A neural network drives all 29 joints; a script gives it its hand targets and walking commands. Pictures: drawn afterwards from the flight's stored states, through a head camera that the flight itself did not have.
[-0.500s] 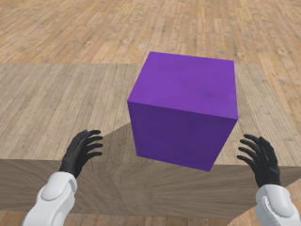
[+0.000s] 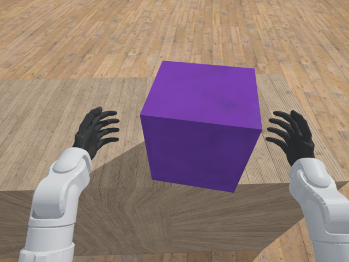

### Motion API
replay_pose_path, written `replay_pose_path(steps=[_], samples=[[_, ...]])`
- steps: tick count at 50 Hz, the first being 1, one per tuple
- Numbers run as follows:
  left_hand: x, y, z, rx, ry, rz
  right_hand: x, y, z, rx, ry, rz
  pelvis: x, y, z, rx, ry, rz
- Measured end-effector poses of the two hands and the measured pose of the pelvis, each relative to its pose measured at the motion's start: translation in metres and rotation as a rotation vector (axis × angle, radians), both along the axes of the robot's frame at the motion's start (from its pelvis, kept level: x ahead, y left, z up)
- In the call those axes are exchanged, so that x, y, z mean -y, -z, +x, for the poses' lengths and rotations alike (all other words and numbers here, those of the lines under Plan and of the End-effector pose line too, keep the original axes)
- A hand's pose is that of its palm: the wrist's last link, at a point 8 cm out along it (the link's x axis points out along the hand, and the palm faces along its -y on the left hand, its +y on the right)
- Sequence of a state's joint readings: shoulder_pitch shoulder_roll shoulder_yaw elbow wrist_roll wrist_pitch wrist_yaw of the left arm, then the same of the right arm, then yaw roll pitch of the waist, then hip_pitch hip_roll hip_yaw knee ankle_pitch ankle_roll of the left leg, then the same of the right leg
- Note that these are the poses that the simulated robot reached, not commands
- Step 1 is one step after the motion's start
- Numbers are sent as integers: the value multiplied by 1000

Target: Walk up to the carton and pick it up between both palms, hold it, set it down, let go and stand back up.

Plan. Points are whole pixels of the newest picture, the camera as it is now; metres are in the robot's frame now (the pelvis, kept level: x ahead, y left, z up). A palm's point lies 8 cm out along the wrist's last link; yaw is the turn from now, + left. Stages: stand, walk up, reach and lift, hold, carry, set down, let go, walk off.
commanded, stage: reach and lift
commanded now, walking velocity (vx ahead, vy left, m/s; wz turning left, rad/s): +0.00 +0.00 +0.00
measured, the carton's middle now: (199, 128) +0.40 -0.04 +0.09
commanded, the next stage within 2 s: none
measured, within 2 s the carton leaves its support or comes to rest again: neither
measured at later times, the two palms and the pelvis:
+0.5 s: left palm (90, 102) +0.37 +0.19 +0.20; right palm (302, 110) +0.34 -0.23 +0.20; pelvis -0.01 +0.00 +0.00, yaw +1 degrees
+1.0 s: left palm (101, 71) +0.43 +0.17 +0.23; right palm (297, 82) +0.40 -0.23 +0.22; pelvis -0.01 +0.00 +0.00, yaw +1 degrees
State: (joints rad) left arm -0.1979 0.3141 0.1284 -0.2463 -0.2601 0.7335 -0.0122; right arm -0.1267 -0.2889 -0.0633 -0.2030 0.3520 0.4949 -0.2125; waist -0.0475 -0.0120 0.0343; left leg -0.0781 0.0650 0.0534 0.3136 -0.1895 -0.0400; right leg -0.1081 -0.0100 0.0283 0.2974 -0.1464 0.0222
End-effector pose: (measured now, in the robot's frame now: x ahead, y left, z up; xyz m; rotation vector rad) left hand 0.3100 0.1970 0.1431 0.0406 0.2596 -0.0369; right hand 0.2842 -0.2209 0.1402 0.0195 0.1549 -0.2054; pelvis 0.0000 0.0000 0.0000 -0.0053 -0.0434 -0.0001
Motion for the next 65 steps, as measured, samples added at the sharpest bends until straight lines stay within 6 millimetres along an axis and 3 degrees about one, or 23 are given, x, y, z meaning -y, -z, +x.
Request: replay_pose_path(steps=[27, 44, 52, 65], samples=[[9, -63, 71, 24, 2, 31, 8, -60, 66, 14, -25, 21, 0, 1, -12, -43, -11, -2], [22, -93, 114, 38, 8, 35, 5, -85, 104, -3, -9, 27, -3, 1, -9, -67, -19, -7], [28, -86, 122, 38, 15, 48, 6, -80, 111, -11, -8, 26, -4, 1, -7, -62, -21, -8], [31, -20, 107, -33, -12, 38, -1, -20, 96, -66, 24, 43, -1, 2, -19, -72, -26, -5]])
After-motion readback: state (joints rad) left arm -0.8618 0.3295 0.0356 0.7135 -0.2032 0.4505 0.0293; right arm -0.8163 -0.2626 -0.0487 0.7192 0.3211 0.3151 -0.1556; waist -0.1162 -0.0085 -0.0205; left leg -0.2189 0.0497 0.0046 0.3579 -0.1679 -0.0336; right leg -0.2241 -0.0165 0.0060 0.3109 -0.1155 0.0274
